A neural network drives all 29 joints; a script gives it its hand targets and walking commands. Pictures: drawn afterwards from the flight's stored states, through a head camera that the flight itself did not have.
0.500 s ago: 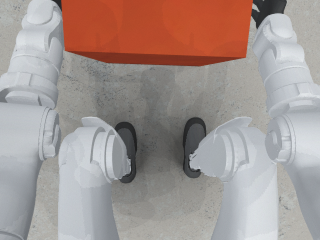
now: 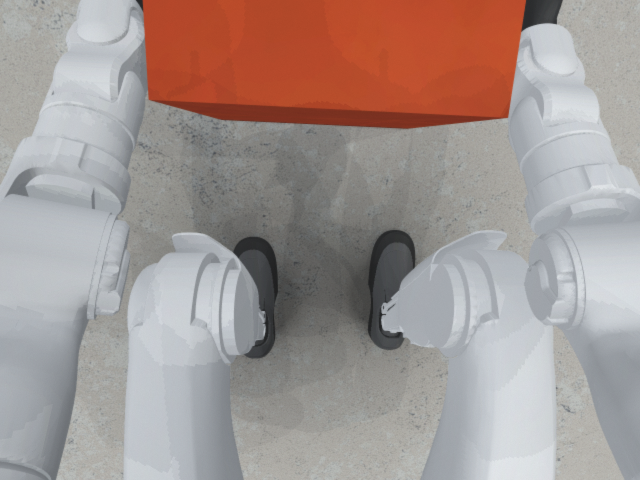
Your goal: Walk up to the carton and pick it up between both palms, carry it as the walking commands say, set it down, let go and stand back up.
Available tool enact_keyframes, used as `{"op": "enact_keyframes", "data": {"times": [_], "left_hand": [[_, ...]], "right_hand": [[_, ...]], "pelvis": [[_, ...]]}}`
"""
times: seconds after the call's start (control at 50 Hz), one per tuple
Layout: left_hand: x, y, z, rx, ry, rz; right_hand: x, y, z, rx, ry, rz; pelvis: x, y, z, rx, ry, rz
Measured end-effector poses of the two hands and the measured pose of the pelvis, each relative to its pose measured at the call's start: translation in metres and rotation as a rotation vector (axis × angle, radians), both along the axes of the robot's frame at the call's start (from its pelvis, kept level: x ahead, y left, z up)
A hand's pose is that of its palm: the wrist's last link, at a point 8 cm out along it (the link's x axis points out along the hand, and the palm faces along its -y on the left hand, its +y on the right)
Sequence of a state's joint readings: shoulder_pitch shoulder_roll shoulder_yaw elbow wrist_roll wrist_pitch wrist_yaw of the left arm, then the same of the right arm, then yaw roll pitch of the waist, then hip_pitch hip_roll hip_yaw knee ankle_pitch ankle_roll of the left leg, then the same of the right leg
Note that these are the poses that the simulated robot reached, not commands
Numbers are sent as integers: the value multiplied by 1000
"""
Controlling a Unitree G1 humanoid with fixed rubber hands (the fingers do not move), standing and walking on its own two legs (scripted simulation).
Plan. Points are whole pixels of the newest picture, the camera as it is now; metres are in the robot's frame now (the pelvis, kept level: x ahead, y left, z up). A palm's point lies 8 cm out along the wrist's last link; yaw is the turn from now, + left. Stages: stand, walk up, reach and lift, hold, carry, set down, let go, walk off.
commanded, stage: reach and lift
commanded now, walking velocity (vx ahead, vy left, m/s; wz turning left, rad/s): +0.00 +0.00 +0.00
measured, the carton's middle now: (324, 53) +0.51 +0.00 -0.24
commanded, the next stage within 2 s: none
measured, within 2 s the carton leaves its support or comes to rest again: leaves its support in 0.52 s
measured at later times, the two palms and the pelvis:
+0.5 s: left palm out of the picture +0.54 +0.18 -0.16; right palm (532, 24) +0.52 -0.19 -0.16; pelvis +0.00 -0.01 -0.02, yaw +1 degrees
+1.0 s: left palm out of the picture +0.55 +0.18 -0.09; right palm out of the picture +0.53 -0.20 -0.09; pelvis +0.01 -0.01 +0.02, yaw +1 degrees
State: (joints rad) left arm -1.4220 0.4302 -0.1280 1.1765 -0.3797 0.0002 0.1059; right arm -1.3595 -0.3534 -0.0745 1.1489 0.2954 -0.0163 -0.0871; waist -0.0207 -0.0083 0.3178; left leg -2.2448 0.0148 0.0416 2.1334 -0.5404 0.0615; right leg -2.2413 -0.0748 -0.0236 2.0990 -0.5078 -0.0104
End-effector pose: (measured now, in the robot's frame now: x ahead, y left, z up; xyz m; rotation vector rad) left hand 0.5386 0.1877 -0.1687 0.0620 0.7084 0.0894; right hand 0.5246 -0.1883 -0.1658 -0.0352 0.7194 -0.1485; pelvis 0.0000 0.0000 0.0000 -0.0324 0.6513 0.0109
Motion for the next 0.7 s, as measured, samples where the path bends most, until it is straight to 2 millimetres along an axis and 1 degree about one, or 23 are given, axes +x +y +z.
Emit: {"op": "enact_keyframes", "data": {"times": [0.18, 0.34, 0.5, 0.58, 0.7], "left_hand": [[5, -4, 3, 7, 6, -15], [8, -4, 4, 2, 18, -16], [5, -6, 7, 5, 15, -18], [3, -9, 15, 6, 13, -20], [5, -12, 41, -2, 3, -15]], "right_hand": [[1, -2, 0, 2, 6, 5], [4, -3, 0, 18, 18, -2], [0, -4, 1, 21, 14, -6], [-3, -7, 9, 19, 12, -11], [-3, -10, 34, 26, 1, -21]], "pelvis": [[0, -1, 0, 1, 1, 2], [-2, -5, -10, 2, -5, 11], [-4, -8, -16, 7, -25, 11], [-3, -9, -13, 10, -29, 9], [-1, -10, -4, 14, -15, 5]]}}
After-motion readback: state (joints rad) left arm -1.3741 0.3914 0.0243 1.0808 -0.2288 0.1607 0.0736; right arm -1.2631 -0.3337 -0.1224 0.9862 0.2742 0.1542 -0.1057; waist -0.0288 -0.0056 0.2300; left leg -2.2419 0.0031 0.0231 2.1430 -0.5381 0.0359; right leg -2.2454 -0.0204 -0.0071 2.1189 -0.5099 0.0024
